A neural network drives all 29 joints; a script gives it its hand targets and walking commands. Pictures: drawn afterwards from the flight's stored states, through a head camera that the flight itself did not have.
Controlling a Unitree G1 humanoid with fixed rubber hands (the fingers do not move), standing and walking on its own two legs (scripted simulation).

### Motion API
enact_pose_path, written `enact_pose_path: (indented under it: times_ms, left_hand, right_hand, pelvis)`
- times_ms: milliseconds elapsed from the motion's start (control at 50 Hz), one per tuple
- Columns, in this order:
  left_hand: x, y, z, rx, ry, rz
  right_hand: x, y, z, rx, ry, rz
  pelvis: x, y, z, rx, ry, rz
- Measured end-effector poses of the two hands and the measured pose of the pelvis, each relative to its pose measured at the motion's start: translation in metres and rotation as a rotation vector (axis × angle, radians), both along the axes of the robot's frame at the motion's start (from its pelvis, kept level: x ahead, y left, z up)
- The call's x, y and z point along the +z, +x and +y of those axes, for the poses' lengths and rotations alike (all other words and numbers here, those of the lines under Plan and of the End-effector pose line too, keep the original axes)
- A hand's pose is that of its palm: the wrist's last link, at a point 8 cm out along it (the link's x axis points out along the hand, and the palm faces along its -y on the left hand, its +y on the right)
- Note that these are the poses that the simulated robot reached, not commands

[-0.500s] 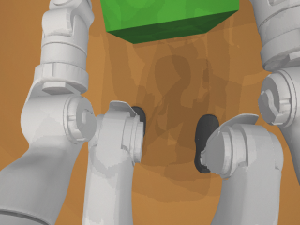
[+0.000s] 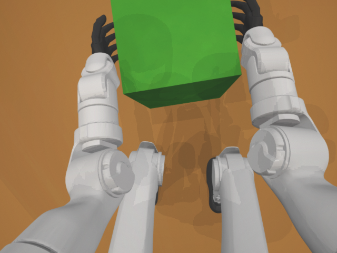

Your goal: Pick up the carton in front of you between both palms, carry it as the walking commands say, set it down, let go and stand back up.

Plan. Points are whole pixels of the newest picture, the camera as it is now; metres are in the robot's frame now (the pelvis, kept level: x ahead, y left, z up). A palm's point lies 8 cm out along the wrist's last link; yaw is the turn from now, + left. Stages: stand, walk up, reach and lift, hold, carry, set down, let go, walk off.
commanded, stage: reach and lift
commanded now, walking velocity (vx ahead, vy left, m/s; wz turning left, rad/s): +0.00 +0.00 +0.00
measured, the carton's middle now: (177, 55) +0.53 +0.04 -0.14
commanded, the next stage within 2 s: none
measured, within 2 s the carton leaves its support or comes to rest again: neither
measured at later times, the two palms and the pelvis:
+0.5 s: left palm (69, 32) +0.47 +0.17 +0.08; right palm (302, 12) +0.50 -0.13 +0.08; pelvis +0.04 +0.00 +0.12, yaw -1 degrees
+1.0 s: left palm out of the picture +0.43 +0.16 +0.23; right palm out of the picture +0.44 -0.14 +0.23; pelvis +0.08 +0.00 +0.25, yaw -1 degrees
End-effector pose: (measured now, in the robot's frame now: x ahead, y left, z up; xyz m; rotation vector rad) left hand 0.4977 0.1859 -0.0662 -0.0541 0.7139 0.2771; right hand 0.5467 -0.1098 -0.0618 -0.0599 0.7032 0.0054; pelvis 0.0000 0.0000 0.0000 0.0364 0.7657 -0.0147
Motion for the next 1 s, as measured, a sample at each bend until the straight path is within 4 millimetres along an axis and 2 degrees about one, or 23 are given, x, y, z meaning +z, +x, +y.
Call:
enact_pose_path:
  times_ms: [140,260,540,1000]
  left_hand:
    - [0.03,-0.001,-0.001,-0.01,-0.004,-0.023]
    - [0.065,-0.005,-0.008,-0.029,-0.005,-0.024]
    - [0.161,-0.03,-0.014,-0.05,-0.01,-0.015]
    - [0.298,-0.066,-0.025,-0.112,-0.016,-0.021]
  right_hand:
    - [0.028,-0.007,-0.002,-0.018,0.007,-0.022]
    - [0.061,-0.019,-0.01,-0.044,0.015,-0.022]
    - [0.155,-0.052,-0.016,-0.076,0.026,-0.011]
    - [0.292,-0.107,-0.028,-0.141,0.025,-0.019]
  pelvis:
    - [0.023,0.003,0.0,0.01,-0.011,0.004]
    - [0.049,0.013,0.001,0.007,-0.017,-0.007]
    - [0.127,0.04,-0.001,0.004,-0.017,-0.115]
    - [0.249,0.082,0.002,0.007,-0.031,-0.407]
